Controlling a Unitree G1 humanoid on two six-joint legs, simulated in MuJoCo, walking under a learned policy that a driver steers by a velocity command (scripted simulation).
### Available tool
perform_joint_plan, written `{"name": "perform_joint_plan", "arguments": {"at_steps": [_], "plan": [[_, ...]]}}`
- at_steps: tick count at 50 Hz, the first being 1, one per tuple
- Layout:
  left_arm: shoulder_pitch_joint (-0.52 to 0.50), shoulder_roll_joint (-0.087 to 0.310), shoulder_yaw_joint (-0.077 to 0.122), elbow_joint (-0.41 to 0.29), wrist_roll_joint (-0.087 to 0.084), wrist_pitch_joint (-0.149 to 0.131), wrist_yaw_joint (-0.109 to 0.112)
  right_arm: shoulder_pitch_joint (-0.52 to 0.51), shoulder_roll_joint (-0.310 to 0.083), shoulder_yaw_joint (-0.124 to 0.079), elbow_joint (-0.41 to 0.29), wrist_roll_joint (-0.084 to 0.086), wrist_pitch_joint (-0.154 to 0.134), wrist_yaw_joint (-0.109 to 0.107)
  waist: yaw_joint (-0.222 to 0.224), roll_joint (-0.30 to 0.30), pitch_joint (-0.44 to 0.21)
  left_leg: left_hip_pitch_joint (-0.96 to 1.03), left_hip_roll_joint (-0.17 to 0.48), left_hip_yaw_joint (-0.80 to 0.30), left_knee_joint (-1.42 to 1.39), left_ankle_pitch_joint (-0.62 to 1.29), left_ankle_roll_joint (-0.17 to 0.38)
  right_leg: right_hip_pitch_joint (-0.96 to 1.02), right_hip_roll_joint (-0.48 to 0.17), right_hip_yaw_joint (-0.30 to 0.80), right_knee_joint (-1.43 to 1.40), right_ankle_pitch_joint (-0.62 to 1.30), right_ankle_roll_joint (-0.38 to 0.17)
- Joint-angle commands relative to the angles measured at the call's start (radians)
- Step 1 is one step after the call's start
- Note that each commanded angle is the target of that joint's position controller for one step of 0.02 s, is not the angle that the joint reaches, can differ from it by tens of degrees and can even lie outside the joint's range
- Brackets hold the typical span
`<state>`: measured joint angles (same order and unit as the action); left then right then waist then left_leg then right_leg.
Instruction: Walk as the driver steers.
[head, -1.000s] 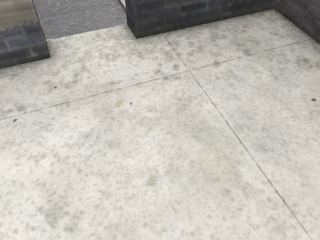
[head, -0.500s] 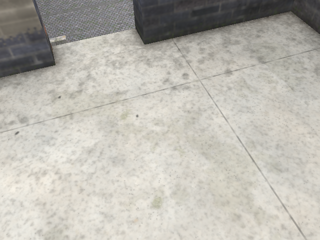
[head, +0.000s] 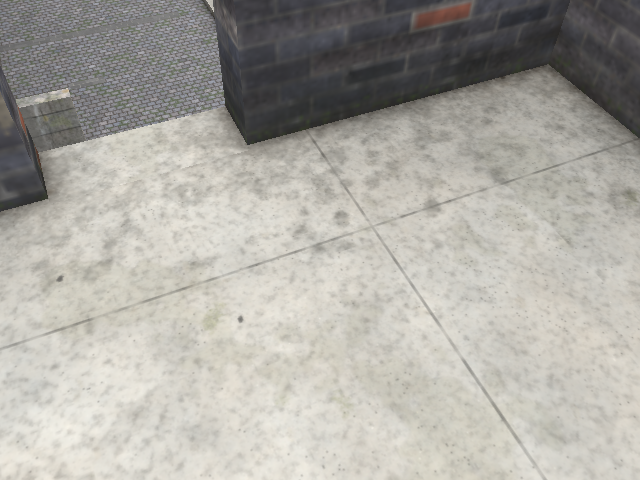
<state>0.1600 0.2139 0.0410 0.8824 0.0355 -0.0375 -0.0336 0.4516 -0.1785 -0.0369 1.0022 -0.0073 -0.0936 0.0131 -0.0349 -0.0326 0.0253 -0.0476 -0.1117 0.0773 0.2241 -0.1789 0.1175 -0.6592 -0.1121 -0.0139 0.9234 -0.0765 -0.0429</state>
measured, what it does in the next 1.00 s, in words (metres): walks ahead, turning left: right foot, then left foot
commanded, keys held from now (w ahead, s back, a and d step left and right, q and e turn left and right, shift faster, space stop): w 0.28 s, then w+q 0.72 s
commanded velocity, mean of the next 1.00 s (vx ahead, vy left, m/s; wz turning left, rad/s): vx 0.50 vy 0.00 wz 0.30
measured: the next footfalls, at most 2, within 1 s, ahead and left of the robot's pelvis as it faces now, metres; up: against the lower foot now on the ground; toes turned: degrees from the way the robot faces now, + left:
right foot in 0.26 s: +0.32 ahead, -0.11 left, +0.00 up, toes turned -3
left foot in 0.82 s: +0.58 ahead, +0.08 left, +0.00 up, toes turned +20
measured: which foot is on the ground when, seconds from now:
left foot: down 0.00-0.28, up 0.30-0.80, down 0.82-1.00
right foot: up 0.00-0.24, down 0.26-0.82, up 0.84-1.00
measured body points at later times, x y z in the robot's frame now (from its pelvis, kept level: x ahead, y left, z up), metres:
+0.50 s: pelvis +0.29 -0.05 +0.00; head +0.31 -0.06 +0.45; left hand +0.28 +0.20 -0.14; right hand +0.35 -0.30 -0.15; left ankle +0.30 +0.10 -0.66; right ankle +0.28 -0.11 -0.75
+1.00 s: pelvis +0.54 +0.03 -0.01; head +0.57 +0.05 +0.44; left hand +0.55 +0.31 -0.14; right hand +0.68 -0.21 -0.14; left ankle +0.55 +0.07 -0.75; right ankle +0.59 -0.12 -0.66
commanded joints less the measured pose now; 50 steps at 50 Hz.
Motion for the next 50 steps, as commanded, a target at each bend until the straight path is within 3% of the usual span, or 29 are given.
{"name": "perform_joint_plan", "arguments": {"at_steps": [1,6,9,11,12,13,14,15,16,17,18,19,21,24,29,34,37,39,40,41,42,43,44,45,47,48,50], "plan": [[-0.099,0.029,0.000,-0.068,-0.007,-0.007,-0.004,0.049,-0.106,-0.013,-0.027,0.003,-0.016,-0.006,0.001,0.068,0.080,-0.037,0.272,-0.175,-0.129,0.229,0.073,-0.039,0.012,-0.029,-0.127,0.106,0.016],[-0.240,0.026,-0.007,-0.106,-0.012,-0.012,-0.003,0.136,-0.107,-0.006,0.015,-0.010,-0.012,-0.022,-0.041,0.086,0.093,0.111,0.292,-0.154,-0.072,0.405,0.072,-0.034,0.057,-0.064,-0.282,0.096,0.001],[-0.259,0.035,-0.004,-0.121,-0.014,-0.022,0.000,0.136,-0.123,-0.008,0.034,-0.020,-0.007,-0.032,-0.027,0.097,0.094,0.191,0.323,-0.149,-0.003,0.561,0.079,0.007,0.083,-0.073,-0.344,-0.002,-0.036],[-0.147,0.053,0.007,-0.088,-0.014,-0.031,0.012,0.100,-0.141,-0.011,0.037,-0.020,-0.006,-0.036,0.032,0.116,0.037,0.183,0.319,-0.123,0.133,0.838,0.055,0.195,0.143,-0.099,-0.390,-0.082,-0.074],[-0.005,0.073,0.020,-0.041,-0.013,-0.039,0.021,0.086,-0.151,-0.013,0.040,-0.018,-0.003,-0.034,0.092,0.108,-0.036,0.162,0.299,-0.102,0.287,0.903,0.040,0.362,0.174,-0.110,-0.442,-0.070,-0.100],[0.175,0.115,0.039,0.013,0.003,-0.049,0.033,0.065,-0.148,-0.010,0.030,-0.009,-0.005,-0.032,0.166,0.093,-0.133,0.011,0.268,-0.079,0.495,0.752,0.023,0.626,0.113,-0.043,-0.459,-0.045,-0.138],[0.335,0.218,0.065,0.033,0.032,-0.054,0.045,0.086,-0.082,0.008,-0.012,0.016,-0.008,-0.025,0.193,-0.049,-0.285,-0.271,0.181,-0.023,0.845,0.310,-0.008,0.924,-0.174,0.306,-0.470,-0.156,-0.219],[0.319,0.225,0.071,0.038,0.008,-0.039,0.032,0.167,-0.073,-0.001,0.004,0.033,-0.006,-0.021,0.147,-0.174,-0.374,-0.513,0.024,-0.068,1.125,-0.338,-0.024,1.032,-0.340,0.709,-0.609,-0.160,-0.329],[0.212,0.172,0.060,0.026,-0.017,-0.033,0.026,0.079,-0.138,-0.018,-0.007,0.010,0.000,-0.026,0.113,-0.024,-0.211,-0.594,0.103,-0.142,1.146,-0.247,-0.011,0.892,-0.286,0.572,-0.641,-0.209,-0.284],[0.122,0.112,0.044,0.013,-0.022,-0.041,0.022,-0.002,-0.119,-0.016,-0.029,0.004,-0.003,-0.021,0.088,0.007,-0.091,-0.585,0.139,-0.143,1.095,-0.162,-0.011,0.732,-0.249,0.429,-0.686,-0.170,-0.249],[0.083,0.068,0.032,0.016,-0.016,-0.050,0.021,-0.027,-0.094,-0.015,-0.030,0.002,0.002,-0.018,0.056,0.031,-0.019,-0.544,0.171,-0.140,1.033,-0.120,-0.012,0.613,-0.202,0.321,-0.727,-0.103,-0.202],[0.089,0.038,0.022,0.033,-0.017,-0.058,0.026,-0.033,-0.086,-0.018,-0.032,-0.016,0.017,-0.013,0.032,0.013,0.011,-0.504,0.190,-0.144,0.986,-0.103,-0.019,0.540,-0.163,0.239,-0.747,-0.050,-0.165],[0.135,0.023,0.015,0.064,-0.017,-0.075,0.033,-0.002,-0.050,-0.016,-0.020,-0.028,0.044,0.003,0.007,-0.011,0.016,-0.462,0.190,-0.132,0.963,-0.078,-0.030,0.489,-0.131,0.143,-0.770,0.035,-0.136],[0.185,0.058,0.021,0.088,-0.022,-0.090,0.035,-0.090,-0.047,-0.019,-0.057,-0.025,0.063,0.014,-0.002,-0.016,0.043,-0.559,0.204,-0.115,0.921,0.010,-0.038,0.502,-0.116,0.035,-0.792,0.136,-0.119],[0.246,0.055,0.010,0.107,-0.020,-0.090,0.043,-0.301,-0.041,-0.008,-0.133,-0.015,0.059,0.027,0.030,-0.023,0.080,-0.615,0.195,-0.053,0.661,0.194,-0.049,0.539,-0.076,-0.102,-0.789,0.272,-0.082],[0.339,0.085,0.012,0.141,-0.017,-0.079,0.064,-0.451,-0.042,0.003,-0.192,-0.019,0.058,0.033,0.071,-0.026,0.096,-0.591,0.163,0.041,0.450,0.177,-0.015,0.698,-0.123,-0.163,-0.747,0.405,-0.077],[0.329,0.114,0.018,0.145,-0.013,-0.064,0.078,-0.413,-0.064,-0.009,-0.191,-0.024,0.059,0.029,0.035,-0.052,0.055,-0.493,0.098,0.087,0.409,0.040,0.038,0.783,-0.147,-0.210,-0.603,0.742,-0.070],[0.307,0.144,0.028,0.137,-0.007,-0.048,0.080,-0.278,-0.097,-0.028,-0.152,-0.027,0.056,0.023,-0.026,-0.071,-0.026,-0.336,0.031,0.106,0.381,-0.060,0.088,0.789,-0.154,-0.230,-0.366,0.891,-0.074],[0.294,0.156,0.032,0.125,-0.010,-0.040,0.076,-0.153,-0.126,-0.046,-0.113,-0.034,0.049,0.019,-0.081,-0.052,-0.093,-0.165,0.009,0.085,0.304,-0.049,0.119,0.715,-0.144,-0.241,-0.163,0.796,-0.063],[0.277,0.147,0.030,0.092,-0.015,-0.041,0.068,-0.015,-0.209,-0.077,-0.084,-0.047,0.046,0.006,-0.145,0.035,-0.183,0.072,0.153,-0.130,0.243,-0.136,0.180,0.503,-0.115,-0.245,0.143,0.483,-0.035],[0.284,0.054,0.018,0.013,-0.033,-0.052,0.043,-0.053,-0.304,-0.101,-0.113,-0.030,0.058,-0.001,-0.069,0.312,-0.262,0.370,0.451,-0.720,0.126,-0.126,0.351,0.032,0.138,-0.189,0.551,-0.439,0.032],[0.163,0.133,0.029,-0.019,-0.024,-0.068,0.036,-0.032,-0.295,-0.098,-0.112,-0.012,0.072,-0.005,-0.103,0.116,-0.244,0.353,0.451,-0.767,0.049,-0.088,0.353,-0.106,0.122,0.022,0.587,-0.402,0.021],[0.100,0.118,0.023,-0.046,-0.034,-0.083,0.032,-0.092,-0.257,-0.088,-0.108,-0.007,0.072,-0.014,-0.070,0.069,-0.121,0.242,0.437,-0.626,0.032,-0.033,0.312,-0.141,0.059,0.047,0.518,-0.302,0.014],[0.117,0.116,0.023,-0.036,-0.035,-0.089,0.035,-0.138,-0.201,-0.075,-0.108,-0.004,0.066,-0.014,-0.016,-0.015,-0.037,0.093,0.396,-0.533,0.011,0.097,0.260,-0.075,0.023,0.042,0.402,-0.247,0.016],[0.143,0.094,0.021,-0.032,0.003,-0.052,0.035,-0.197,-0.158,-0.058,-0.118,0.003,0.046,-0.019,0.053,-0.023,-0.010,-0.057,0.298,-0.397,-0.003,0.247,0.203,0.055,-0.006,0.048,0.281,-0.237,0.042],[0.152,0.086,0.021,-0.034,0.013,-0.031,0.032,-0.191,-0.158,-0.055,-0.119,0.008,0.035,-0.018,0.064,-0.007,-0.018,-0.084,0.276,-0.371,-0.005,0.294,0.197,0.084,-0.005,0.044,0.246,-0.239,0.054],[0.123,0.077,0.020,-0.054,0.015,-0.007,0.025,-0.157,-0.190,-0.060,-0.110,0.011,0.020,-0.015,0.069,0.018,-0.011,-0.118,0.241,-0.334,-0.014,0.343,0.190,0.078,-0.001,0.023,0.175,-0.204,0.076]]}}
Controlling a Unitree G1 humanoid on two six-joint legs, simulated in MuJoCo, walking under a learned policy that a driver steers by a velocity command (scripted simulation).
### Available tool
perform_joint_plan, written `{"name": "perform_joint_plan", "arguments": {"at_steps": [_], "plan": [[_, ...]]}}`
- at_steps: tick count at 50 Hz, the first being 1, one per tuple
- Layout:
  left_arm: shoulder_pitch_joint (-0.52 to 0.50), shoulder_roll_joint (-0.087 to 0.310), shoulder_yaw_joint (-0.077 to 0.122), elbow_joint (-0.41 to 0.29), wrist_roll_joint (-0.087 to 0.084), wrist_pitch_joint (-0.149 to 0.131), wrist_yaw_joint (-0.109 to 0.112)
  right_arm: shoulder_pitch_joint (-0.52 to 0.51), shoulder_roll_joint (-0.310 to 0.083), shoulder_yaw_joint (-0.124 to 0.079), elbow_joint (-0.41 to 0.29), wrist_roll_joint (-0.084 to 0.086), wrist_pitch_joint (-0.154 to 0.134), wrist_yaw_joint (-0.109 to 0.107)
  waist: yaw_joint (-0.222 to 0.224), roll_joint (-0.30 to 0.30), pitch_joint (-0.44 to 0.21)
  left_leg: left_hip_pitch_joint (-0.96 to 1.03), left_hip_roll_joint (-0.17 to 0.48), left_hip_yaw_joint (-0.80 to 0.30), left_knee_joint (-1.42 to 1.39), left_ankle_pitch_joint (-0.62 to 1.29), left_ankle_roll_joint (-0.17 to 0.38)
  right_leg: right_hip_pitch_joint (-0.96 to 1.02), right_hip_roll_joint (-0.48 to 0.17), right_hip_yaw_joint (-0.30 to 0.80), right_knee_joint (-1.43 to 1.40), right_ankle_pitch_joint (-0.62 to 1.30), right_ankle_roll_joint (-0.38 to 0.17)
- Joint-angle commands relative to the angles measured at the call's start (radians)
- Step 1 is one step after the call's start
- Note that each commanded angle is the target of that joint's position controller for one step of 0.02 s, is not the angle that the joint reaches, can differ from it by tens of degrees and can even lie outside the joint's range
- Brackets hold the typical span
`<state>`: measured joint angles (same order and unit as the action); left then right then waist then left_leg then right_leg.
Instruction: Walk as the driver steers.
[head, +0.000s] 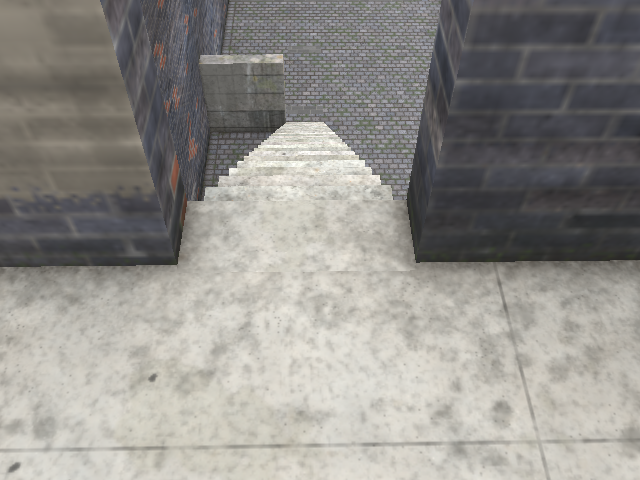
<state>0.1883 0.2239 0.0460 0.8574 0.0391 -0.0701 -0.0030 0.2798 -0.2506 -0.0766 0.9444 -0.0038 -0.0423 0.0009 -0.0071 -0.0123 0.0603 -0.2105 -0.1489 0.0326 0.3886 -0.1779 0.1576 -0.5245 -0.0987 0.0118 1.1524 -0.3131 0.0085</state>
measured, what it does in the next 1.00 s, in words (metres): walks ahead, turning left: right foot, then left foot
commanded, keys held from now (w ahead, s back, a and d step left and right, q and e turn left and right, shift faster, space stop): w+q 0.48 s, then w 0.32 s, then w+e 0.20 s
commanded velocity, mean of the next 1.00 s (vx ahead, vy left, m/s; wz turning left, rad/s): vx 0.49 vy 0.00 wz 0.37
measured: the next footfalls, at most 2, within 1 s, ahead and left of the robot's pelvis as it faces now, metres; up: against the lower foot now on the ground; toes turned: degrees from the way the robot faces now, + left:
right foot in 0.36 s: +0.40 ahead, -0.11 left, +0.00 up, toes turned +14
left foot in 0.86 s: +0.54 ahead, +0.20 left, +0.00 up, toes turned +26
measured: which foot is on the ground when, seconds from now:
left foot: down 0.00-0.38, up 0.40-0.84, down 0.86-1.00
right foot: up 0.00-0.34, down 0.36-0.88, up 0.90-1.00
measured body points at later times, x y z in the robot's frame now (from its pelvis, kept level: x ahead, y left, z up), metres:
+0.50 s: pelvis +0.28 -0.04 +0.00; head +0.31 -0.04 +0.45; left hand +0.36 +0.26 -0.10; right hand +0.40 -0.30 -0.13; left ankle +0.16 +0.04 -0.65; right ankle +0.36 -0.12 -0.74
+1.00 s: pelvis +0.50 +0.10 +0.00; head +0.52 +0.12 +0.45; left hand +0.42 +0.34 -0.15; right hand +0.71 -0.09 -0.11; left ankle +0.50 +0.18 -0.74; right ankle +0.49 -0.07 -0.66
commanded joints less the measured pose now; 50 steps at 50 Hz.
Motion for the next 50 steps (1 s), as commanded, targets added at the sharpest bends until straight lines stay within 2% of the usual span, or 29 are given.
{"name": "perform_joint_plan", "arguments": {"at_steps": [1,6,12,14,15,16,17,18,19,20,21,22,23,25,28,30,34,36,39,41,42,43,44,45,46,47,48,49,50], "plan": [[0.054,0.068,0.014,-0.048,0.010,0.031,-0.008,0.035,-0.131,-0.023,-0.051,0.007,-0.032,-0.002,0.031,0.011,-0.036,0.037,0.267,-0.285,-0.188,0.335,0.140,-0.077,-0.015,-0.011,-0.096,0.073,0.034],[-0.156,0.084,0.011,-0.131,0.002,0.038,-0.013,0.152,-0.134,-0.023,-0.045,0.004,-0.025,0.001,-0.047,0.061,-0.014,0.125,0.246,-0.317,-0.179,0.336,0.080,-0.183,0.006,-0.013,-0.305,0.258,0.047],[-0.324,0.092,-0.006,-0.212,-0.009,0.021,-0.022,0.236,-0.147,-0.022,-0.048,-0.012,-0.019,-0.013,-0.102,0.085,-0.004,0.265,0.265,-0.378,-0.097,0.447,0.076,-0.196,0.066,-0.011,-0.486,0.272,0.022],[-0.309,0.108,-0.006,-0.225,-0.014,0.011,-0.022,0.217,-0.163,-0.026,-0.059,-0.015,-0.020,-0.021,-0.080,0.098,-0.005,0.265,0.278,-0.404,-0.062,0.486,0.057,-0.111,0.081,0.003,-0.560,0.249,0.001],[-0.265,0.129,0.000,-0.219,-0.021,0.007,-0.016,0.188,-0.181,-0.032,-0.067,-0.019,-0.022,-0.026,-0.047,0.102,-0.009,0.233,0.283,-0.414,-0.038,0.510,0.032,-0.019,0.090,0.009,-0.604,0.213,-0.011],[-0.165,0.157,0.009,-0.192,-0.022,-0.001,-0.006,0.117,-0.208,-0.038,-0.092,-0.025,-0.028,-0.024,0.004,0.098,-0.053,0.178,0.268,-0.404,0.031,0.620,0.010,0.142,0.117,0.000,-0.635,0.175,-0.030],[-0.015,0.182,0.022,-0.147,-0.023,-0.012,0.007,0.090,-0.213,-0.039,-0.099,-0.019,-0.034,-0.014,0.071,0.065,-0.135,0.135,0.217,-0.371,0.190,0.670,-0.014,0.348,0.130,-0.016,-0.690,0.182,-0.051],[0.139,0.234,0.039,-0.126,-0.005,-0.023,0.025,0.093,-0.170,-0.028,-0.112,-0.007,-0.043,-0.001,0.133,0.002,-0.254,0.008,0.148,-0.326,0.426,0.497,-0.037,0.598,-0.002,0.110,-0.720,0.070,-0.089],[0.214,0.311,0.054,-0.138,0.027,-0.020,0.038,0.158,-0.052,-0.001,-0.145,0.026,-0.045,0.001,0.116,-0.178,-0.375,-0.268,0.017,-0.209,0.718,-0.132,-0.069,0.849,-0.288,0.495,-0.786,-0.137,-0.159],[0.149,0.306,0.058,-0.138,0.028,-0.005,0.030,0.206,-0.114,-0.007,-0.146,0.006,-0.038,-0.002,0.050,-0.246,-0.367,-0.417,0.015,-0.174,0.857,-0.359,-0.073,0.797,-0.359,0.793,-0.895,-0.166,-0.230],[0.071,0.208,0.041,-0.155,0.016,0.001,0.023,0.174,-0.143,-0.011,-0.121,-0.015,-0.022,-0.004,0.020,-0.098,-0.218,-0.443,0.099,-0.171,0.890,-0.266,-0.075,0.655,-0.327,0.658,-0.902,-0.227,-0.220],[0.031,0.131,0.022,-0.152,-0.002,0.005,0.018,0.139,-0.138,-0.011,-0.112,-0.017,-0.015,0.009,0.019,-0.022,-0.129,-0.408,0.138,-0.157,0.840,-0.199,-0.080,0.524,-0.260,0.482,-0.911,-0.156,-0.200],[0.018,0.111,0.014,-0.144,-0.002,0.006,0.017,0.115,-0.118,-0.010,-0.119,-0.023,-0.008,0.020,0.005,-0.037,-0.085,-0.383,0.162,-0.143,0.798,-0.175,-0.088,0.447,-0.209,0.362,-0.938,-0.056,-0.173],[0.055,0.116,0.013,-0.108,-0.011,-0.011,0.014,0.091,-0.098,-0.005,-0.133,-0.048,0.013,0.036,-0.002,-0.080,-0.052,-0.357,0.184,-0.122,0.772,-0.151,-0.101,0.375,-0.166,0.218,-0.961,0.156,-0.161],[0.119,0.122,0.019,-0.069,-0.024,-0.046,-0.005,0.045,-0.067,0.006,-0.165,-0.048,0.025,0.052,-0.011,-0.075,-0.062,-0.408,0.184,-0.135,0.732,-0.100,-0.105,0.388,-0.179,0.140,-0.976,0.327,-0.191],[0.131,0.100,0.011,-0.052,-0.014,-0.047,-0.025,-0.021,-0.064,0.011,-0.181,-0.033,0.018,0.062,-0.006,-0.091,-0.051,-0.439,0.178,-0.129,0.671,-0.020,-0.107,0.389,-0.153,0.068,-0.990,0.372,-0.190],[0.165,0.114,0.014,-0.025,-0.023,-0.042,-0.028,-0.176,-0.041,0.034,-0.224,-0.038,0.006,0.076,0.014,-0.090,-0.012,-0.374,0.190,-0.043,0.402,0.128,-0.122,0.353,-0.107,-0.047,-1.002,0.406,-0.158],[0.203,0.149,0.021,-0.001,-0.024,-0.049,-0.020,-0.245,-0.035,0.046,-0.241,-0.031,-0.003,0.072,0.030,-0.096,-0.003,-0.312,0.193,-0.007,0.289,0.144,-0.113,0.361,-0.117,-0.052,-1.028,0.387,-0.152],[0.255,0.184,0.030,0.038,-0.022,-0.036,-0.011,-0.292,-0.065,0.042,-0.248,-0.035,-0.014,0.056,0.043,-0.075,0.007,-0.292,0.185,0.025,0.199,0.048,-0.090,0.471,-0.153,-0.040,-0.981,0.441,-0.152],[0.265,0.173,0.025,0.065,-0.024,-0.015,-0.007,-0.234,-0.067,0.039,-0.235,-0.036,-0.033,0.049,0.008,-0.070,-0.028,-0.184,0.156,0.032,0.103,0.017,-0.065,0.523,-0.157,-0.040,-0.854,0.633,-0.145],[0.271,0.158,0.018,0.074,-0.024,-0.010,-0.007,-0.105,-0.086,0.027,-0.186,-0.045,-0.047,0.038,-0.044,-0.037,-0.098,-0.018,0.132,0.031,0.045,0.031,-0.044,0.503,-0.119,-0.067,-0.698,0.720,-0.129],[0.256,0.142,0.011,0.052,-0.027,-0.011,-0.009,0.091,-0.139,0.008,-0.129,-0.063,-0.059,0.024,-0.104,0.027,-0.224,0.242,0.243,-0.086,0.060,0.017,-0.013,0.367,-0.072,-0.090,-0.476,0.559,-0.107],[0.300,0.025,-0.023,-0.002,-0.063,-0.015,-0.015,0.206,-0.266,-0.028,-0.112,-0.067,-0.057,0.001,-0.123,0.294,-0.358,0.584,0.528,-0.479,0.000,-0.060,0.103,-0.022,0.076,-0.162,-0.127,0.059,-0.054],[0.228,0.118,0.004,0.011,-0.041,-0.004,-0.003,0.208,-0.253,-0.034,-0.102,-0.027,-0.044,-0.014,-0.132,0.206,-0.318,0.509,0.562,-0.589,-0.083,-0.060,0.105,-0.140,0.094,-0.048,0.013,-0.223,-0.070],[0.175,0.129,0.014,0.006,-0.039,0.001,-0.008,0.124,-0.202,-0.016,-0.106,-0.018,-0.045,-0.017,-0.090,0.139,-0.192,0.387,0.517,-0.442,-0.100,-0.067,0.072,-0.164,0.040,0.016,0.036,-0.154,-0.086],[0.171,0.113,0.012,0.022,-0.041,0.002,-0.017,0.051,-0.141,0.001,-0.114,-0.011,-0.050,-0.015,-0.052,0.107,-0.118,0.269,0.480,-0.353,-0.147,-0.036,0.043,-0.131,0.014,0.023,0.003,-0.070,-0.087],[0.175,0.102,0.014,0.037,-0.034,0.013,-0.021,0.012,-0.111,0.010,-0.115,-0.006,-0.056,-0.016,-0.023,0.092,-0.068,0.175,0.450,-0.279,-0.194,-0.030,0.011,-0.088,-0.007,0.024,-0.035,-0.031,-0.085],[0.206,0.091,0.015,0.071,-0.020,0.033,-0.009,-0.050,-0.074,0.025,-0.131,-0.006,-0.068,-0.020,0.013,0.070,-0.009,0.080,0.440,-0.187,-0.177,0.397,-0.009,-0.026,0.009,0.010,-0.031,-0.018,-0.058],[0.237,0.074,0.013,0.087,-0.009,0.050,-0.007,-0.046,-0.080,0.024,-0.128,-0.006,-0.078,-0.022,0.032,0.070,-0.053,0.075,0.437,-0.121,-0.144,0.605,-0.004,0.013,0.020,0.002,-0.004,-0.012,-0.049]]}}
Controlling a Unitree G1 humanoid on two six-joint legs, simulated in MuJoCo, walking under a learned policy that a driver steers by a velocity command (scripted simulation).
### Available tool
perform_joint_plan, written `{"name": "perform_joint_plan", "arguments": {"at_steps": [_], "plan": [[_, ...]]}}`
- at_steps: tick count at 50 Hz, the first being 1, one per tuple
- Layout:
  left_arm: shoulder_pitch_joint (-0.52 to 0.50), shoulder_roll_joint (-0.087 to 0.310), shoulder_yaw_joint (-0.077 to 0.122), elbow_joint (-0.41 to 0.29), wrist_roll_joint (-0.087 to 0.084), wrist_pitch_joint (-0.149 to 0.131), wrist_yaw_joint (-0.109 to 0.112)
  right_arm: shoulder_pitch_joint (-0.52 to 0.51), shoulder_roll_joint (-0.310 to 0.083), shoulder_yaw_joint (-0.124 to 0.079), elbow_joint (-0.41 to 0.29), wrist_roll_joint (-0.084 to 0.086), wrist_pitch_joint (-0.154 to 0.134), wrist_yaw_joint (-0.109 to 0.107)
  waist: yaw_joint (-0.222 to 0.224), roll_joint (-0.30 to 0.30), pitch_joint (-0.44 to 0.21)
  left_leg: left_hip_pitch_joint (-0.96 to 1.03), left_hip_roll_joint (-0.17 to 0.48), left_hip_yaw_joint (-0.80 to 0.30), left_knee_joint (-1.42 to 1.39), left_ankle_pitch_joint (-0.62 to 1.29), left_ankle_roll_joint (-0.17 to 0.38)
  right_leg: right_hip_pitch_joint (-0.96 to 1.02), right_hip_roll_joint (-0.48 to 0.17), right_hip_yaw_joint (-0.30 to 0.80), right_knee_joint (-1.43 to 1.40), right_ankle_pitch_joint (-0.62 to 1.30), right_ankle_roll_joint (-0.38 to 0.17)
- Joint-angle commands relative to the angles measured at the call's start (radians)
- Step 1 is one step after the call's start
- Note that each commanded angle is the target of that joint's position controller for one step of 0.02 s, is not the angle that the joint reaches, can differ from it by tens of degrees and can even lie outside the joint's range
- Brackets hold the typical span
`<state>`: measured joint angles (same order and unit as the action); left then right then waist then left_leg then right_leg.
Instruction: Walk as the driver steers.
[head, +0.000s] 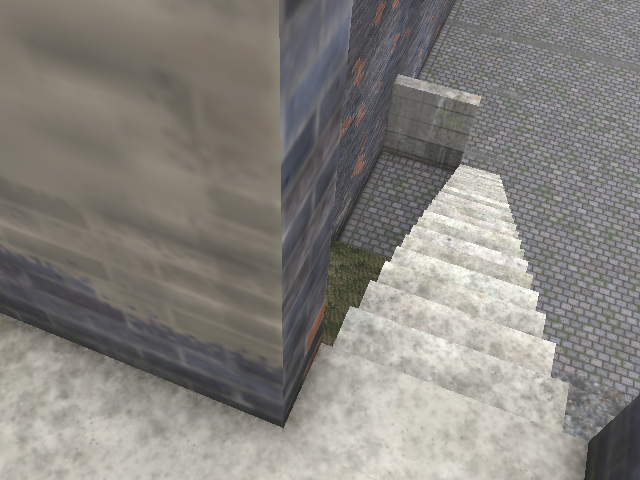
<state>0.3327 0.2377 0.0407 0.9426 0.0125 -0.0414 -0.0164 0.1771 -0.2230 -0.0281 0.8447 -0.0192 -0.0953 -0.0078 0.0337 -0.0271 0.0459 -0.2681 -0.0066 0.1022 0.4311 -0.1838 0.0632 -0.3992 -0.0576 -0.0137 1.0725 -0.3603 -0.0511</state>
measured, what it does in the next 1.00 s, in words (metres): walks ahead, turning right: right foot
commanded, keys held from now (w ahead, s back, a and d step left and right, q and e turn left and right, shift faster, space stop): w+e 0.68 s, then w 0.32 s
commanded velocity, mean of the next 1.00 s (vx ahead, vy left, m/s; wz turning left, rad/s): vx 0.10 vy -0.13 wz -0.43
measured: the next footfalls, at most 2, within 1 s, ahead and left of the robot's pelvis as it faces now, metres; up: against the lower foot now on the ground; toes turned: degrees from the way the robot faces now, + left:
right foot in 0.42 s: +0.26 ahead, -0.18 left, +0.00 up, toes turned -19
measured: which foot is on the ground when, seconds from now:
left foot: down 0.00-0.44, up 0.46-1.00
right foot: up 0.00-0.40, down 0.42-1.00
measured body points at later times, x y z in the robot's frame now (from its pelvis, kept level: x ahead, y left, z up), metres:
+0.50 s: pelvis +0.15 -0.08 -0.03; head +0.19 -0.08 +0.42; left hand +0.34 +0.15 -0.15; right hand +0.15 -0.37 -0.15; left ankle +0.06 +0.08 -0.65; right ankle +0.22 -0.17 -0.74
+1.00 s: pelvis +0.17 -0.08 -0.01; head +0.19 -0.10 +0.44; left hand +0.38 +0.08 -0.13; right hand +0.15 -0.37 -0.13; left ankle +0.22 +0.06 -0.68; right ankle +0.22 -0.17 -0.74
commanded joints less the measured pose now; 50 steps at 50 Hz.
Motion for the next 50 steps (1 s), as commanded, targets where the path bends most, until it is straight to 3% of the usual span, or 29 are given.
{"name": "perform_joint_plan", "arguments": {"at_steps": [1,4,5,6,7,9,10,12,13,16,17,18,20,21,22,23,24,25,26,27,28,30,31,33,35,39,44,45,50], "plan": [[0.096,0.054,0.020,0.004,0.022,0.036,0.006,0.074,-0.119,-0.028,-0.019,0.018,-0.033,-0.012,0.005,0.083,-0.068,0.155,0.297,-0.153,-0.168,0.704,0.093,-0.118,-0.014,0.025,0.094,0.053,0.014],[0.012,0.057,0.027,-0.016,0.028,0.065,-0.005,0.110,-0.128,-0.029,0.005,0.026,-0.046,-0.017,-0.008,0.104,-0.051,0.181,0.309,-0.080,-0.169,0.707,0.085,-0.206,-0.023,0.028,0.061,0.145,0.031],[0.003,0.064,0.032,-0.023,0.038,0.074,-0.004,0.136,-0.114,-0.025,0.014,0.028,-0.037,-0.032,-0.006,0.089,-0.052,0.205,0.316,-0.072,-0.151,0.750,0.085,-0.225,-0.027,0.031,0.019,0.181,0.037],[-0.012,0.076,0.036,-0.044,0.063,0.089,-0.018,0.188,-0.166,-0.037,0.041,0.031,-0.013,-0.071,-0.005,0.066,-0.017,0.244,0.355,-0.090,-0.070,1.051,0.093,-0.283,0.002,0.019,0.036,0.145,0.049],[-0.023,0.061,0.033,-0.056,0.066,0.096,-0.029,0.218,-0.179,-0.039,0.051,0.031,0.001,-0.086,-0.009,0.088,-0.043,0.278,0.359,-0.063,-0.053,1.067,0.093,-0.310,0.008,0.018,0.038,0.146,0.055],[-0.105,0.036,0.021,-0.096,0.047,0.106,-0.048,0.212,-0.151,-0.029,0.041,0.019,0.029,-0.086,-0.026,0.132,-0.039,0.281,0.335,-0.013,-0.064,0.906,0.077,-0.341,0.008,0.009,-0.031,0.224,0.059],[-0.102,0.040,0.021,-0.099,0.042,0.111,-0.055,0.202,-0.135,-0.027,0.037,0.016,0.036,-0.078,-0.022,0.190,-0.025,0.271,0.313,0.012,-0.066,0.802,0.065,-0.341,0.001,0.003,-0.072,0.255,0.063],[-0.161,0.035,0.011,-0.136,0.046,0.111,-0.057,0.191,-0.141,-0.030,0.040,0.004,0.042,-0.078,-0.022,0.162,-0.012,0.219,0.317,0.036,-0.066,0.721,0.067,-0.264,-0.007,-0.026,-0.173,0.325,0.072],[-0.178,0.039,0.010,-0.143,0.031,0.109,-0.056,0.180,-0.146,-0.033,0.034,-0.004,0.042,-0.071,-0.027,0.168,-0.015,0.208,0.310,0.058,-0.064,0.692,0.067,-0.219,-0.001,-0.049,-0.218,0.358,0.067],[-0.234,0.064,0.014,-0.188,0.033,0.112,-0.056,0.179,-0.189,-0.054,0.033,0.000,0.040,-0.070,-0.044,0.168,0.041,0.236,0.344,0.068,-0.074,0.686,0.066,-0.202,-0.009,-0.086,-0.334,0.337,0.043],[-0.223,0.067,0.015,-0.199,0.025,0.106,-0.055,0.174,-0.212,-0.069,0.033,-0.001,0.046,-0.070,-0.035,0.183,0.032,0.267,0.344,0.078,-0.046,0.686,0.052,-0.188,-0.003,-0.106,-0.350,0.282,0.033],[-0.192,0.067,0.019,-0.206,0.039,0.103,-0.049,0.156,-0.232,-0.082,0.032,-0.001,0.046,-0.064,-0.026,0.181,0.013,0.263,0.335,0.099,0.019,0.777,0.049,-0.142,0.000,-0.114,-0.383,0.237,0.022],[-0.089,0.082,0.029,-0.199,0.035,0.092,-0.037,0.160,-0.233,-0.091,0.037,0.027,0.049,-0.057,-0.004,0.156,-0.068,0.273,0.309,0.112,0.229,0.848,0.044,0.004,0.081,-0.192,-0.488,0.168,-0.027],[0.001,0.115,0.042,-0.181,0.051,0.087,-0.028,0.157,-0.232,-0.096,0.040,0.049,0.050,-0.044,0.044,0.107,-0.129,0.213,0.283,0.112,0.409,0.763,0.016,0.157,0.111,-0.174,-0.583,0.245,-0.078],[0.089,0.231,0.077,-0.191,0.057,0.085,-0.017,0.195,-0.197,-0.082,0.025,0.042,0.043,-0.038,0.095,-0.073,-0.285,0.031,0.213,0.117,0.738,0.377,-0.037,0.424,0.004,0.003,-0.558,0.548,-0.182],[0.030,0.336,0.113,-0.225,0.018,0.104,-0.015,0.216,-0.099,-0.058,-0.039,0.018,0.060,-0.029,0.071,-0.340,-0.382,-0.396,-0.048,0.046,1.149,-0.502,-0.100,0.671,-0.210,0.427,-0.624,0.706,-0.433],[0.056,0.321,0.112,-0.218,-0.022,0.110,-0.005,0.103,-0.091,-0.048,-0.073,-0.012,0.068,-0.036,0.105,-0.162,-0.306,-0.479,0.039,-0.103,1.140,-0.441,-0.073,0.555,-0.230,0.420,-0.716,0.529,-0.393],[0.018,0.231,0.089,-0.204,-0.013,0.111,0.010,0.052,-0.085,-0.047,-0.089,-0.003,0.065,-0.042,0.082,-0.072,-0.167,-0.462,0.064,-0.132,1.102,-0.377,-0.053,0.387,-0.207,0.383,-0.743,0.307,-0.352],[-0.059,0.164,0.066,-0.227,-0.002,0.114,0.026,0.073,-0.109,-0.061,-0.065,-0.004,0.074,-0.051,0.014,0.010,-0.070,-0.395,0.088,-0.140,1.002,-0.321,-0.055,0.204,-0.164,0.317,-0.767,0.252,-0.292],[-0.089,0.122,0.050,-0.227,-0.006,0.104,0.056,0.058,-0.117,-0.067,-0.086,-0.016,0.079,-0.059,-0.029,0.066,-0.006,-0.359,0.105,-0.147,0.980,-0.268,-0.084,0.114,-0.169,0.319,-0.775,0.465,-0.247],[-0.071,0.122,0.046,-0.243,0.017,0.081,0.056,0.132,-0.117,-0.071,-0.042,-0.025,0.106,-0.071,-0.036,0.133,-0.015,-0.323,0.070,-0.163,1.007,-0.228,-0.093,0.108,-0.230,0.370,-0.733,0.796,-0.234],[-0.037,0.148,0.050,-0.229,0.003,0.050,0.055,0.160,-0.098,-0.066,-0.048,-0.019,0.136,-0.070,-0.059,0.062,-0.101,-0.282,0.068,-0.184,0.947,-0.208,-0.101,0.140,-0.183,0.313,-0.718,0.944,-0.205],[-0.064,0.145,0.049,-0.231,-0.006,0.045,0.058,0.140,-0.092,-0.060,-0.060,-0.016,0.148,-0.064,-0.066,0.050,-0.109,-0.289,0.072,-0.174,0.920,-0.167,-0.108,0.136,-0.146,0.284,-0.722,0.837,-0.188],[-0.097,0.142,0.046,-0.258,-0.003,0.059,0.064,0.093,-0.096,-0.057,-0.081,-0.009,0.161,-0.054,-0.054,-0.033,-0.127,-0.311,0.069,-0.167,0.876,-0.133,-0.124,0.137,-0.094,0.276,-0.735,0.626,-0.167],[-0.094,0.121,0.041,-0.278,-0.001,0.075,0.070,0.048,-0.095,-0.060,-0.098,-0.003,0.175,-0.059,-0.026,-0.059,-0.114,-0.364,0.075,-0.164,0.835,-0.111,-0.147,0.167,-0.075,0.302,-0.743,0.471,-0.158],[-0.012,0.128,0.041,-0.275,-0.010,0.088,0.064,-0.016,-0.108,-0.062,-0.142,0.000,0.177,-0.062,0.021,-0.024,-0.122,-0.409,0.074,-0.172,0.812,-0.124,-0.153,0.246,-0.095,0.377,-0.758,0.330,-0.159],[-0.028,0.089,0.026,-0.286,0.005,0.091,0.062,-0.009,-0.097,-0.059,-0.148,0.005,0.177,-0.061,0.024,-0.053,-0.095,-0.374,0.060,-0.178,0.738,-0.172,-0.131,0.257,-0.087,0.416,-0.791,0.154,-0.177],[-0.016,0.075,0.023,-0.281,0.003,0.086,0.059,0.001,-0.092,-0.055,-0.148,-0.001,0.179,-0.058,0.021,-0.065,-0.097,-0.365,0.054,-0.180,0.720,-0.194,-0.125,0.258,-0.100,0.439,-0.788,0.128,-0.195],[-0.020,0.076,0.024,-0.266,0.014,0.082,0.050,0.010,-0.080,-0.046,-0.155,0.015,0.164,-0.051,0.017,-0.069,-0.088,-0.231,0.032,-0.153,0.521,-0.277,-0.092,0.237,-0.088,0.440,-0.804,0.123,-0.206]]}}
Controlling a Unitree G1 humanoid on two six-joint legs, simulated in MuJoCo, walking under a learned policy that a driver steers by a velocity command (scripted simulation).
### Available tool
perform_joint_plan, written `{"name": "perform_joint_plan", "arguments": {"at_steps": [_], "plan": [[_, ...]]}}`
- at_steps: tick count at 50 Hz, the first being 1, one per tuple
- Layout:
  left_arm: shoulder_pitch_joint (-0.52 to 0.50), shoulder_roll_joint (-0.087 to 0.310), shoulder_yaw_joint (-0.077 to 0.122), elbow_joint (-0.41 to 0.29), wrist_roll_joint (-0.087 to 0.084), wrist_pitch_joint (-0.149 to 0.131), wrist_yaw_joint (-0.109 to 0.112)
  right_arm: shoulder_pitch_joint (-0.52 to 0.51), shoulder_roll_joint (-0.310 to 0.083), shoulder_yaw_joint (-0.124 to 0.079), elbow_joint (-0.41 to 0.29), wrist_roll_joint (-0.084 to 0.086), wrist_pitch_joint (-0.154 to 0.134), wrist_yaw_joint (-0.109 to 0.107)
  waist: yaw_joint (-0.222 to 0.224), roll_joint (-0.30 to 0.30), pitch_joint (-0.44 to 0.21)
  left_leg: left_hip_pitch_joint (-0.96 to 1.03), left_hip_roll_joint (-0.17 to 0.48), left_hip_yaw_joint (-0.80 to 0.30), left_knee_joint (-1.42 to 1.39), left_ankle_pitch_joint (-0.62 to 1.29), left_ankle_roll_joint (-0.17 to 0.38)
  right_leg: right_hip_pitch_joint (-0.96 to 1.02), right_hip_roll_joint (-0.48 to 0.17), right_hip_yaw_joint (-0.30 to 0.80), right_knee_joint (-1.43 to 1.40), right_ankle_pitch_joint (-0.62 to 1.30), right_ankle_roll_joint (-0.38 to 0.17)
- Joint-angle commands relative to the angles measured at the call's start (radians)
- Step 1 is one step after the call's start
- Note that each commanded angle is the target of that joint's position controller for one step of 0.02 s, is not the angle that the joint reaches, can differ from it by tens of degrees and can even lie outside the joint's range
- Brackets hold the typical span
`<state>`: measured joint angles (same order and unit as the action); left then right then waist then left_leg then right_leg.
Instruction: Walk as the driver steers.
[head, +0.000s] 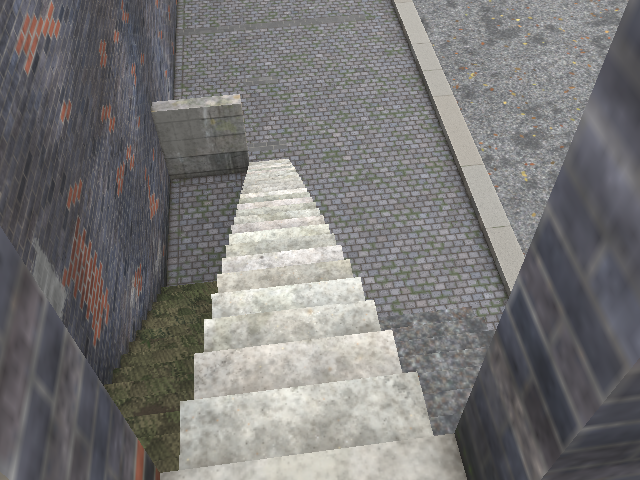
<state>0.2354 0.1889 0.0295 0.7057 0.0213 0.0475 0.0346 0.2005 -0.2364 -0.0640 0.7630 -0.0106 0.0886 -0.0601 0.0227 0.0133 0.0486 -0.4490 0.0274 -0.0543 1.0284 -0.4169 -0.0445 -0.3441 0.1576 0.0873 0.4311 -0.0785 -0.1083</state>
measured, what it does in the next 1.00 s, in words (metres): steps on the spot: left foot, then right foot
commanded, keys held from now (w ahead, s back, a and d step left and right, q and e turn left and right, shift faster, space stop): w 1.00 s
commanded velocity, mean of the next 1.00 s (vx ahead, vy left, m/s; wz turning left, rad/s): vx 0.24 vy -0.02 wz -0.04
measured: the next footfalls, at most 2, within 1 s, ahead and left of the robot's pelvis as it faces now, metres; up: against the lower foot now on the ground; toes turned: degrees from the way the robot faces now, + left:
left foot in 0.12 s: +0.00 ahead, +0.13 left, +0.00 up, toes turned -2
right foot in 0.40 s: +0.00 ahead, -0.09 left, +0.00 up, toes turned +2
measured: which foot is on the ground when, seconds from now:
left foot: up 0.00-0.10, down 0.12-0.52, up 0.54-0.78, down 0.80-1.00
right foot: down 0.00-0.12, up 0.14-0.38, down 0.40-0.78, up 0.80-1.00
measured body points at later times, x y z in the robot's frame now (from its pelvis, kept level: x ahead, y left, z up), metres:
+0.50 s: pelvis -0.04 +0.03 +0.00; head -0.03 +0.02 +0.45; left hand +0.03 +0.27 -0.13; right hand +0.09 -0.22 -0.12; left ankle -0.04 +0.14 -0.73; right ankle -0.04 -0.09 -0.73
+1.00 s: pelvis +0.05 +0.08 +0.01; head +0.06 +0.10 +0.46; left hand +0.17 +0.30 -0.12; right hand +0.02 -0.17 -0.12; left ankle -0.01 +0.15 -0.73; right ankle +0.09 -0.06 -0.64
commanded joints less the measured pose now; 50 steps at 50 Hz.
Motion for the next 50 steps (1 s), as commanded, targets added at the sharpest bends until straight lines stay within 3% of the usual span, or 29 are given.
{"name": "perform_joint_plan", "arguments": {"at_steps": [1,4,6,7,8,9,10,13,17,20,21,22,23,25,26,27,28,29,31,34,37,39,40,41,42,43,44,47,50], "plan": [[0.051,0.126,0.033,-0.032,0.015,-0.007,-0.007,-0.020,-0.071,-0.009,-0.072,0.012,-0.023,0.003,0.030,-0.106,-0.094,0.004,-0.011,0.014,-0.135,-0.051,0.018,0.166,-0.288,0.315,-0.156,-0.129,-0.136],[0.032,0.120,0.032,-0.015,0.005,-0.001,-0.014,0.089,-0.047,-0.005,-0.037,0.020,-0.031,0.006,-0.015,-0.122,-0.102,0.204,-0.049,0.063,-0.392,0.020,0.047,0.077,-0.254,0.299,-0.153,-0.169,-0.088],[0.067,0.107,0.034,0.013,-0.009,-0.003,-0.016,0.116,-0.065,-0.007,-0.034,0.006,-0.034,0.010,-0.035,-0.044,-0.075,0.353,-0.019,0.008,-0.653,0.149,0.091,-0.048,-0.200,0.276,-0.113,-0.312,0.003],[0.106,0.055,0.026,0.012,-0.017,-0.009,-0.018,0.120,-0.121,-0.010,-0.060,-0.020,-0.040,0.009,-0.024,0.124,-0.098,0.386,0.206,-0.249,-0.760,0.025,0.153,-0.120,-0.124,0.182,0.100,-0.403,0.066],[0.050,0.068,0.032,-0.012,-0.025,-0.012,-0.021,0.020,-0.151,-0.005,-0.081,-0.021,-0.049,0.016,-0.009,0.249,0.001,0.180,0.329,-0.382,-0.822,0.159,0.248,-0.133,-0.027,0.019,0.203,-0.370,0.094],[0.016,0.075,0.032,-0.002,-0.007,-0.010,-0.025,-0.054,-0.109,0.003,-0.094,-0.032,-0.060,0.015,-0.001,0.184,0.034,0.081,0.322,-0.353,-0.806,0.224,0.280,-0.055,-0.079,0.022,0.357,-0.351,0.112],[0.033,0.071,0.035,0.018,-0.009,-0.010,-0.029,-0.105,-0.079,0.013,-0.101,-0.028,-0.071,0.015,0.025,0.122,0.024,0.078,0.264,-0.272,-0.784,0.302,0.260,-0.031,-0.078,0.009,0.432,-0.313,0.120],[0.100,0.061,0.043,0.076,-0.005,-0.006,-0.015,-0.107,-0.073,0.020,-0.103,-0.022,-0.063,0.008,0.026,0.120,-0.012,0.194,0.162,-0.122,-0.686,0.564,0.224,-0.037,-0.095,-0.040,0.448,-0.312,0.132],[0.036,0.041,0.032,0.073,-0.020,-0.011,-0.015,0.021,-0.110,0.008,-0.063,-0.028,-0.053,0.005,-0.053,0.144,-0.032,0.335,0.156,-0.149,-0.595,0.651,0.233,-0.041,-0.102,-0.093,0.206,-0.325,0.135],[0.075,0.055,0.033,0.092,-0.018,-0.035,-0.013,0.005,-0.115,0.004,-0.060,-0.015,-0.057,0.003,-0.020,0.106,-0.098,0.289,0.142,-0.162,-0.545,0.645,0.173,0.149,-0.145,-0.041,-0.040,-0.026,0.110],[0.090,0.096,0.038,0.091,-0.007,-0.046,-0.009,0.007,-0.091,0.009,-0.074,-0.012,-0.063,0.008,-0.033,0.047,-0.139,0.243,0.111,-0.144,-0.518,0.521,0.135,0.229,-0.225,0.051,-0.038,0.129,0.088],[0.068,0.126,0.045,0.115,-0.016,-0.049,-0.010,0.051,-0.056,0.015,-0.077,0.003,-0.062,0.017,-0.095,-0.114,-0.134,0.239,0.030,-0.068,-0.563,0.351,0.107,0.204,-0.244,0.070,0.017,0.240,0.045],[0.060,0.082,0.039,0.116,-0.014,-0.049,-0.009,0.022,-0.058,0.017,-0.057,-0.001,-0.059,0.011,-0.058,-0.102,-0.112,0.260,0.028,-0.048,-0.583,0.260,0.089,0.160,-0.229,0.076,-0.029,0.116,0.033],[0.053,0.069,0.034,0.125,-0.006,-0.046,-0.003,-0.005,-0.073,0.013,-0.038,-0.011,-0.053,0.009,-0.045,-0.052,-0.037,0.258,0.034,-0.056,-0.609,0.261,0.086,0.116,-0.210,0.064,-0.072,-0.033,0.051],[0.117,0.165,0.066,0.109,-0.011,-0.041,-0.024,-0.020,-0.153,-0.018,-0.058,-0.006,-0.047,0.032,0.010,-0.059,-0.121,0.133,-0.034,-0.020,-0.519,-0.315,0.117,0.181,-0.213,0.124,-0.085,-0.756,-0.019],[0.127,0.181,0.067,0.112,-0.013,-0.041,-0.032,-0.186,-0.076,0.007,-0.130,-0.013,-0.049,0.046,0.072,-0.185,0.059,-0.085,-0.046,0.066,-0.389,-0.165,0.090,0.165,-0.305,0.244,-0.182,-0.814,-0.078],[0.153,0.190,0.073,0.122,-0.011,-0.046,-0.036,-0.239,-0.033,0.020,-0.158,-0.014,-0.059,0.046,0.098,-0.256,0.095,-0.180,-0.044,0.129,-0.269,0.025,0.075,0.198,-0.428,0.396,-0.291,-0.819,-0.141],[0.172,0.181,0.075,0.125,0.004,-0.055,-0.036,-0.240,-0.072,0.007,-0.161,-0.023,-0.072,0.045,0.106,-0.205,0.084,-0.230,-0.008,0.071,-0.156,0.015,0.064,0.208,-0.477,0.463,-0.333,-0.745,-0.175],[0.134,0.175,0.075,0.122,0.008,-0.081,-0.033,-0.102,-0.070,0.000,-0.117,-0.034,-0.100,0.059,0.042,-0.101,-0.014,-0.190,0.014,0.035,-0.106,0.022,0.054,0.250,-0.448,0.383,-0.302,-0.577,-0.164],[0.047,0.172,0.077,0.112,-0.004,-0.097,-0.034,-0.029,-0.059,-0.003,-0.097,-0.021,-0.106,0.077,-0.014,-0.149,-0.024,0.031,-0.014,0.092,-0.236,0.044,0.058,0.109,-0.337,0.194,-0.310,-0.487,-0.107],[-0.003,0.187,0.084,0.114,-0.018,-0.105,-0.049,0.065,-0.041,0.002,-0.082,-0.020,-0.094,0.066,-0.081,-0.121,0.001,0.279,-0.042,0.156,-0.435,0.175,0.074,-0.067,-0.310,0.111,-0.234,-0.487,-0.070],[-0.018,0.126,0.065,0.105,0.001,-0.098,-0.044,0.234,-0.070,-0.009,-0.016,-0.026,-0.094,0.054,-0.130,-0.046,-0.019,0.469,-0.070,0.160,-0.533,0.096,0.079,-0.189,-0.258,0.074,-0.028,-0.553,-0.053],[-0.057,0.031,0.032,0.067,0.026,-0.082,-0.044,0.350,-0.137,-0.022,-0.001,-0.046,-0.115,0.048,-0.171,0.137,-0.028,0.539,0.141,-0.158,-0.708,-0.164,0.101,-0.281,-0.157,-0.033,0.358,-0.470,-0.023],[-0.045,-0.033,0.010,0.028,0.024,-0.085,-0.043,0.336,-0.226,-0.028,-0.022,-0.036,-0.122,0.051,-0.118,0.244,-0.004,0.537,0.303,-0.521,-0.877,-0.381,0.139,-0.485,-0.090,-0.062,0.598,-0.463,-0.007],[0.020,0.015,0.016,0.022,0.030,-0.082,-0.051,0.287,-0.245,-0.040,-0.021,-0.042,-0.120,0.053,-0.068,0.225,0.029,0.444,0.382,-0.729,-0.930,-0.541,0.245,-0.568,-0.137,-0.017,0.737,-0.396,-0.023],[-0.007,0.073,0.027,0.022,0.046,-0.081,-0.052,0.197,-0.159,-0.016,-0.042,-0.032,-0.127,0.059,-0.025,0.095,0.094,0.386,0.335,-0.622,-0.895,-0.506,0.255,-0.576,-0.203,-0.018,0.803,-0.310,-0.012],[-0.009,0.089,0.037,0.040,0.029,-0.079,-0.051,0.191,-0.109,0.000,-0.036,-0.027,-0.144,0.058,-0.024,0.030,0.103,0.356,0.284,-0.496,-0.881,-0.377,0.245,-0.554,-0.213,-0.015,0.798,-0.274,0.007],[0.011,0.067,0.025,0.059,0.032,-0.062,-0.063,0.215,-0.084,0.008,0.006,-0.021,-0.179,0.029,0.000,0.053,0.072,0.295,0.171,-0.245,-0.894,0.028,0.210,-0.458,-0.242,-0.061,0.782,-0.130,0.060],[-0.069,0.034,0.012,0.020,0.031,-0.049,-0.061,0.345,-0.057,0.013,0.073,-0.001,-0.187,0.019,-0.021,0.027,0.067,0.384,0.169,-0.167,-0.872,0.327,0.255,-0.539,-0.241,-0.101,0.774,-0.096,0.093]]}}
